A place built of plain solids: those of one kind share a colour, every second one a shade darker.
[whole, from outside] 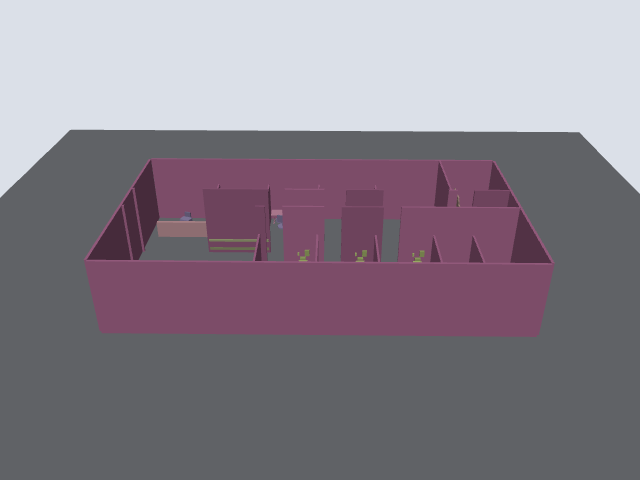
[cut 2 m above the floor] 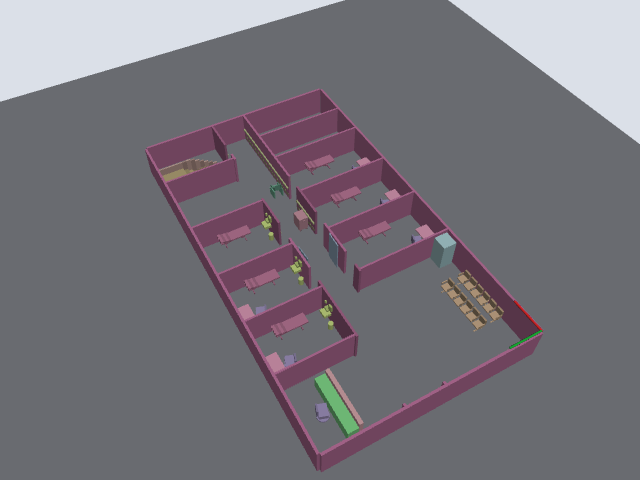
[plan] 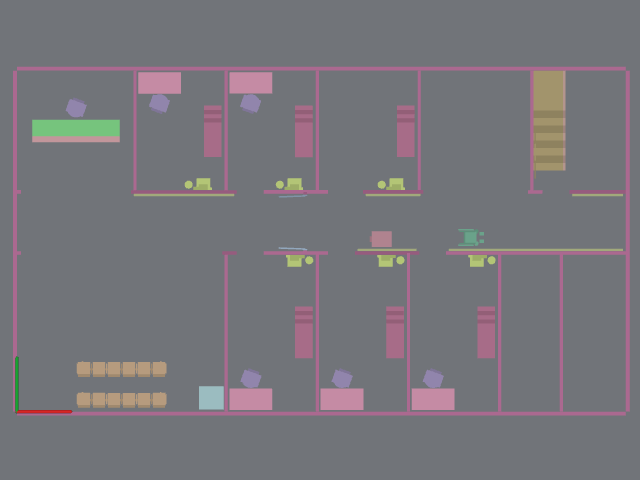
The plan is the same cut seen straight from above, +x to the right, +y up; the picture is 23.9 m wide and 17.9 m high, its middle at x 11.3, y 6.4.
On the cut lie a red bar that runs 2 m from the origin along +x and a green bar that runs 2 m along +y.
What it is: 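A small clinic on one floor, 22.7 x 12.7 m; reception and a waiting room, 5 consulting rooms, a treatment room, a corridor 2.28 m wide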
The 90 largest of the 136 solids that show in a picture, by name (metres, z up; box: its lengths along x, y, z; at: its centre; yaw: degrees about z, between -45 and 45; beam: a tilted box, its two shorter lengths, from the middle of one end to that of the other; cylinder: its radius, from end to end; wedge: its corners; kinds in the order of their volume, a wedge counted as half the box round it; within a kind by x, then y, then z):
{
 "wall_1": {"box": [0.15, 12.72, 4.48], "at": [-0.07, 6.36, 2.19]},
 "wall_2": {"box": [0.15, 0.14, 4.48], "at": [0.07, 5.91, 2.19]},
 "wall_3": {"box": [0.15, 0.14, 4.48], "at": [0.07, 8.19, 2.19]},
 "wall_4": {"box": [0.12, 4.53, 2.68], "at": [4.4, 10.45, 1.29]},
 "wall_5": {"box": [3.95, 0.14, 4.48], "at": [6.22, 8.19, 2.19]},
 "wall_6": {"box": [0.12, 5.91, 2.68], "at": [7.8, 2.96, 1.29]},
 "wall_7": {"box": [0.12, 4.53, 2.68], "at": [7.8, 10.45, 1.29]},
 "wall_8": {"box": [0.55, 0.14, 4.48], "at": [7.92, 5.91, 2.19]},
 "wall_9": {"box": [2.4, 0.14, 4.48], "at": [10.4, 5.91, 2.19]},
 "wall_10": {"box": [2.4, 0.14, 4.48], "at": [10.4, 8.19, 2.19]},
 "wall_11": {"box": [0.12, 5.91, 2.68], "at": [11.2, 2.96, 1.29]},
 "wall_12": {"box": [0.12, 4.53, 2.68], "at": [11.2, 10.45, 1.29]},
 "wall_13": {"box": [22.7, 0.15, 4.48], "at": [11.35, -0.07, 2.19]},
 "wall_14": {"box": [22.7, 0.15, 4.48], "at": [11.35, 12.79, 2.19]},
 "wall_15": {"box": [2.4, 0.14, 4.48], "at": [13.8, 5.91, 2.19]},
 "wall_16": {"box": [2.25, 0.14, 4.48], "at": [14.03, 8.19, 2.19]},
 "wall_17": {"box": [0.12, 5.91, 2.68], "at": [14.6, 2.96, 1.29]},
 "wall_18": {"box": [0.12, 4.53, 2.68], "at": [15.0, 10.45, 1.29]},
 "wall_19": {"box": [0.12, 5.91, 2.68], "at": [18.0, 2.96, 1.29]},
 "wall_20": {"box": [0.12, 4.53, 4.48], "at": [19.2, 10.45, 2.19]},
 "wall_21": {"box": [0.55, 0.14, 4.48], "at": [19.32, 8.19, 2.19]},
 "wall_22": {"box": [6.7, 0.14, 4.48], "at": [19.35, 5.91, 2.19]},
 "wall_23": {"box": [0.12, 5.91, 2.68], "at": [20.3, 2.96, 1.29]},
 "wall_24": {"box": [2.1, 0.14, 4.48], "at": [21.65, 8.19, 2.19]},
 "wall_25": {"box": [0.15, 12.72, 4.48], "at": [22.77, 6.36, 2.19]},
 "stairs_indoor_1": {"box": [1.1, 0.28, 0.22], "at": [19.81, 9.13, 0.06]},
 "stairs_indoor_2": {"box": [1.1, 0.28, 0.39], "at": [19.81, 9.41, 0.14]},
 "stairs_indoor_3": {"box": [1.1, 0.28, 0.56], "at": [19.81, 9.69, 0.23]},
 "stairs_indoor_4": {"box": [1.1, 0.28, 0.73], "at": [19.81, 9.97, 0.32]},
 "stairs_indoor_5": {"box": [1.1, 0.28, 0.9], "at": [19.81, 10.25, 0.4]},
 "stairs_indoor_6": {"box": [1.1, 0.28, 1.07], "at": [19.81, 10.53, 0.48]},
 "stairs_indoor_7": {"box": [1.1, 0.28, 1.24], "at": [19.81, 10.81, 0.57]},
 "stairs_indoor_8": {"box": [1.1, 0.28, 1.41], "at": [19.81, 11.09, 0.66]},
 "stairs_indoor_9": {"box": [1.1, 1.48, 1.58], "at": [19.81, 11.97, 0.74]},
 "desk_top_reception_1": {"box": [3.26, 0.62, 0.79], "at": [2.2, 10.57, 0.34]},
 "vending_machine_1": {"box": [0.92, 0.87, 1.88], "at": [7.25, 0.51, 0.89]},
 "desk_front_reception_1": {"box": [3.26, 0.23, 1.13], "at": [2.2, 10.15, 0.52]},
 "treatment_couch_1": {"box": [0.66, 1.93, 0.1], "at": [7.3, 10.45, 0.57]},
 "treatment_couch_2": {"box": [0.66, 1.93, 0.1], "at": [10.7, 2.96, 0.57]},
 "treatment_couch_3": {"box": [0.66, 1.93, 0.1], "at": [10.7, 10.45, 0.57]},
 "treatment_couch_4": {"box": [0.66, 1.93, 0.1], "at": [14.1, 2.96, 0.57]},
 "treatment_couch_5": {"box": [0.66, 1.93, 0.1], "at": [14.5, 10.45, 0.57]},
 "treatment_couch_6": {"box": [0.66, 1.93, 0.1], "at": [17.5, 2.96, 0.57]},
 "task_chair_1": {"cylinder": 0.33, "from": [2.2, 11.3, 0.0], "to": [2.2, 11.3, 0.1]},
 "task_chair_2": {"box": [0.68, 0.48, 0.26], "at": [2.21, 11.32, 0.58], "yaw": -19.9},
 "task_chair_3": {"box": [0.68, 0.48, 0.26], "at": [5.31, 11.49, 0.58], "yaw": -19.9},
 "task_chair_4": {"box": [0.44, 0.1, 0.5], "at": [8.61, 11.22, 0.79], "yaw": -19.9},
 "task_chair_5": {"box": [0.68, 0.48, 0.26], "at": [8.71, 11.49, 0.58], "yaw": -19.9},
 "task_chair_6": {"box": [0.68, 0.48, 0.26], "at": [8.73, 1.23, 0.58], "yaw": -19.9},
 "task_chair_7": {"box": [0.68, 0.48, 0.26], "at": [12.13, 1.23, 0.58], "yaw": -19.9},
 "task_chair_8": {"box": [0.68, 0.48, 0.26], "at": [15.53, 1.23, 0.58], "yaw": -19.9},
 "stair_wall_1": {"box": [0.1, 0.28, 1.8], "at": [20.41, 10.25, 0.85]},
 "stair_wall_2": {"box": [0.1, 0.28, 1.97], "at": [20.41, 10.53, 0.94]},
 "stair_wall_3": {"box": [0.1, 0.28, 2.14], "at": [20.41, 10.81, 1.02]},
 "stair_wall_4": {"box": [0.1, 1.48, 2.48], "at": [20.41, 11.97, 1.19]},
 "sink_clinical_1": {"cylinder": 0.15, "from": [6.4, 8.46, 0.0], "to": [6.4, 8.46, 0.45]},
 "sink_clinical_2": {"box": [0.52, 0.44, 0.2], "at": [6.95, 8.48, 0.76]},
 "sink_clinical_3": {"cylinder": 0.15, "from": [9.8, 8.46, 0.0], "to": [9.8, 8.46, 0.45]},
 "sink_clinical_4": {"box": [0.52, 0.44, 0.2], "at": [10.35, 5.62, 0.76]},
 "sink_clinical_5": {"box": [0.52, 0.44, 0.2], "at": [10.35, 8.48, 0.76]},
 "sink_clinical_6": {"cylinder": 0.15, "from": [10.9, 5.64, 0.0], "to": [10.9, 5.64, 0.45]},
 "sink_clinical_7": {"cylinder": 0.15, "from": [13.6, 8.46, 0.0], "to": [13.6, 8.46, 0.45]},
 "sink_clinical_8": {"box": [0.52, 0.44, 0.2], "at": [13.75, 5.62, 0.76]},
 "sink_clinical_9": {"box": [0.52, 0.44, 0.2], "at": [14.15, 8.48, 0.76]},
 "sink_clinical_10": {"cylinder": 0.15, "from": [14.3, 5.64, 0.0], "to": [14.3, 5.64, 0.45]},
 "sink_clinical_11": {"box": [0.52, 0.44, 0.2], "at": [17.15, 5.62, 0.76]},
 "sink_clinical_12": {"cylinder": 0.15, "from": [17.7, 5.64, 0.0], "to": [17.7, 5.64, 0.45]},
 "desk_1": {"box": [1.6, 0.8, 0.07], "at": [5.32, 12.26, 0.69]},
 "desk_2": {"box": [1.6, 0.8, 0.07], "at": [8.72, 0.46, 0.69]},
 "desk_3": {"box": [1.6, 0.8, 0.07], "at": [8.72, 12.26, 0.69]},
 "desk_4": {"box": [1.6, 0.8, 0.07], "at": [12.12, 0.46, 0.69]},
 "desk_5": {"box": [1.6, 0.8, 0.07], "at": [15.52, 0.46, 0.69]},
 "cart_ward_1": {"box": [0.74, 0.59, 0.92], "at": [13.6, 6.43, 0.59]},
 "beam_seat_1": {"box": [0.45, 0.11, 0.42], "at": [2.5, 0.2, 0.65]},
 "beam_seat_2": {"box": [0.45, 0.11, 0.42], "at": [3.06, 0.2, 0.65]},
 "beam_seat_3": {"box": [0.45, 0.11, 0.42], "at": [3.06, 1.34, 0.65]},
 "beam_seat_4": {"box": [0.45, 0.11, 0.42], "at": [3.62, 0.2, 0.65]},
 "beam_seat_5": {"box": [0.45, 0.11, 0.42], "at": [3.62, 1.34, 0.65]},
 "beam_seat_6": {"box": [0.45, 0.11, 0.42], "at": [4.18, 0.2, 0.65]},
 "beam_seat_7": {"box": [0.45, 0.11, 0.42], "at": [4.18, 1.34, 0.65]},
 "beam_seat_8": {"box": [0.45, 0.11, 0.42], "at": [4.74, 0.2, 0.65]},
 "beam_seat_9": {"box": [0.45, 0.11, 0.42], "at": [4.74, 1.34, 0.65]},
 "beam_seat_10": {"box": [0.45, 0.11, 0.42], "at": [5.3, 0.2, 0.65]},
 "beam_seat_11": {"box": [0.45, 0.11, 0.42], "at": [5.3, 1.34, 0.65]},
 "handrail_wall_1": {"box": [3.75, 0.09, 0.14], "at": [6.22, 8.08, 0.9]},
 "handrail_wall_2": {"box": [2.2, 0.09, 0.14], "at": [13.8, 6.03, 0.9]},
 "handrail_wall_3": {"box": [2.05, 0.09, 0.14], "at": [14.03, 8.08, 0.9]},
 "handrail_wall_4": {"box": [6.5, 0.09, 0.14], "at": [19.35, 6.03, 0.9]},
 "handrail_wall_5": {"box": [1.9, 0.09, 0.14], "at": [21.65, 8.08, 0.9]},
 "fire_doors_1": {"box": [0.99, 0.06, 2.15], "at": [10.26, 6.08, 1.02], "yaw": -2.0}
}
